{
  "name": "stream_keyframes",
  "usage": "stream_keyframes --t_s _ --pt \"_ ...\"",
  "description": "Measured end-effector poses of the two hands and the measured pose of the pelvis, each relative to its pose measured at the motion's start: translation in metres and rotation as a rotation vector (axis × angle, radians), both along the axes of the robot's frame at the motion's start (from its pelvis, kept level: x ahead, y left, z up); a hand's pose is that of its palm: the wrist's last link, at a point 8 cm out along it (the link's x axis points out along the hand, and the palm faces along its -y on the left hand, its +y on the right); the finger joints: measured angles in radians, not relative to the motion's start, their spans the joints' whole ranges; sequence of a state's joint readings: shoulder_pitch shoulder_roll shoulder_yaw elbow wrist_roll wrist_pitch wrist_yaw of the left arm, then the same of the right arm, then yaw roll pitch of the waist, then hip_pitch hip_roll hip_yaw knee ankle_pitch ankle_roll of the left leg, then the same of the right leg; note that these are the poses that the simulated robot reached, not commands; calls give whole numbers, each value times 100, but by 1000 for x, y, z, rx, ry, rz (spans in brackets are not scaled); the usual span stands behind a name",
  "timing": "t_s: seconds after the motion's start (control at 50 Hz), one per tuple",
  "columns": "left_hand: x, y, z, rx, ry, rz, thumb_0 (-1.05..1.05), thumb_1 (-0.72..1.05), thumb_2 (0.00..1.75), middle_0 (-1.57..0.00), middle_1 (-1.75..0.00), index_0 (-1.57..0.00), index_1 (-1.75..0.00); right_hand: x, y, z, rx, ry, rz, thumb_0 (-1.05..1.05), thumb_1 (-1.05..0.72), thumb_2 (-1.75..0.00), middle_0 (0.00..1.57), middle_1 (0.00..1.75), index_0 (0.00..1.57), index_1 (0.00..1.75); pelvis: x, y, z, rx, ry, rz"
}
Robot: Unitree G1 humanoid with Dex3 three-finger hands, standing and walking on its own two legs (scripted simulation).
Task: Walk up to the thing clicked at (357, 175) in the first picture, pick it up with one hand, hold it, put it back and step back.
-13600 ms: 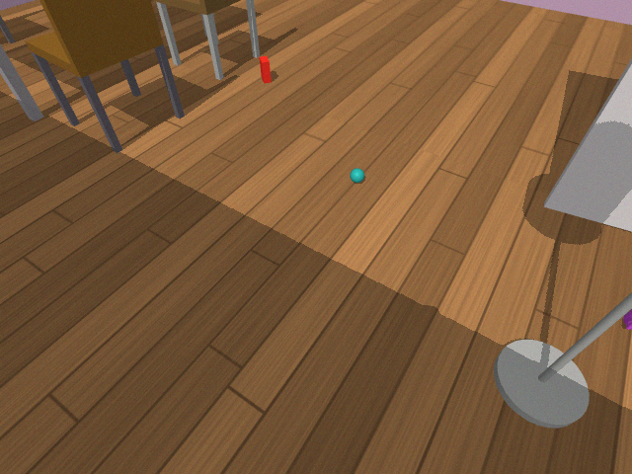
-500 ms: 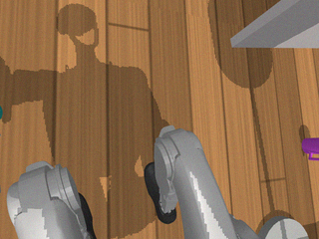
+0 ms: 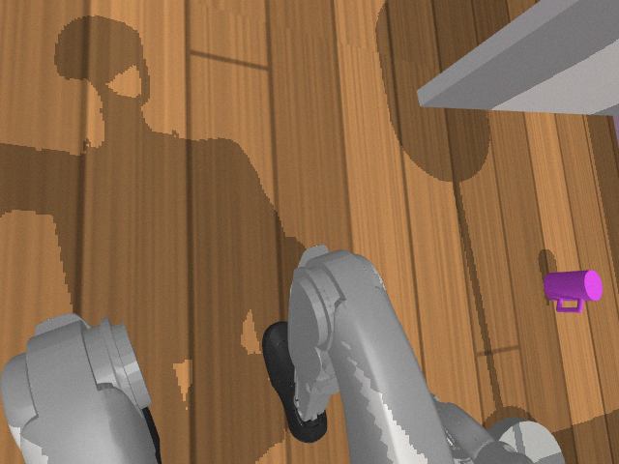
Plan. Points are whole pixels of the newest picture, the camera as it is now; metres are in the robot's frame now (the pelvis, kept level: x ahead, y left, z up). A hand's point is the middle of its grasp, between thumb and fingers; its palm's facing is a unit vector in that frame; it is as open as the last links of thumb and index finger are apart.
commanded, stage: rest palm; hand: left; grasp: from above
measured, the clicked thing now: out of the picture +0.44 +0.33 -0.26
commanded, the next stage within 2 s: close in 0.38 s
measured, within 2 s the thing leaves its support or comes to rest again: neither
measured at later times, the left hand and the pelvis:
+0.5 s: hand out of the picture +0.43 +0.32 -0.25, palm faces -0.47 -0.18 -0.86, open 14.1 cm; pelvis +0.00 +0.00 +0.00, yaw -1 degrees
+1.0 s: hand out of the picture +0.43 +0.33 -0.26, palm faces -0.47 -0.17 -0.87, open 12.2 cm; pelvis +0.00 +0.00 +0.00, yaw -2 degrees
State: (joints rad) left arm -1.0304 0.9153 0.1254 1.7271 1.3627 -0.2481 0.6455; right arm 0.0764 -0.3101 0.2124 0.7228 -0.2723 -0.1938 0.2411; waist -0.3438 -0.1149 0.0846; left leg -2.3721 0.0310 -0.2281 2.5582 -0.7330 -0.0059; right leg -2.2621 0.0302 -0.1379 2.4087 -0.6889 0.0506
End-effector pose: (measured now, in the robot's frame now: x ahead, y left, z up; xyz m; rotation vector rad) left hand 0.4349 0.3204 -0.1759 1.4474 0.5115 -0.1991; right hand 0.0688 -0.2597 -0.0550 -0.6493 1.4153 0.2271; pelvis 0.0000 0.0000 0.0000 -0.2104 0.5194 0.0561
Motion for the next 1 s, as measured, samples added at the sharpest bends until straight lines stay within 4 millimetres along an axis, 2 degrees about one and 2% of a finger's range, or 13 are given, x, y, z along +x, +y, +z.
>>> stream_keyframes --t_s 0.12,0.28,0.48,0.72,1.0 --pt "3 1 -2 19 7 55 0 -50 97 -7 -101 -8 -99 0 4 -2 33 -6 15 0 -90 -89 20 30 20 30 -1 1 -1 -4 -2 -4" --pt "3 7 -11 17 61 110 0 -49 95 -7 -102 -8 -101 -14 7 -4 56 29 -12 0 -91 -90 20 30 20 30 0 1 -1 -4 0 -6" --pt "1 7 -19 -25 62 73 0 -49 96 -8 -102 -8 -101 -28 9 2 41 91 -24 0 -91 -90 20 30 20 30 1 0 1 -14 -11 -11" --pt "2 5 -14 0 15 31 0 -37 91 -14 -102 -16 -99 -18 5 10 15 41 32 0 -90 -89 20 30 20 30 -3 3 -2 -27 -34 -15" --pt "0 15 -23 9 58 99 0 -21 79 -24 -97 -28 -93 -17 7 8 35 55 46 0 -90 -89 20 30 20 30 -3 2 -1 -24 -28 -16"
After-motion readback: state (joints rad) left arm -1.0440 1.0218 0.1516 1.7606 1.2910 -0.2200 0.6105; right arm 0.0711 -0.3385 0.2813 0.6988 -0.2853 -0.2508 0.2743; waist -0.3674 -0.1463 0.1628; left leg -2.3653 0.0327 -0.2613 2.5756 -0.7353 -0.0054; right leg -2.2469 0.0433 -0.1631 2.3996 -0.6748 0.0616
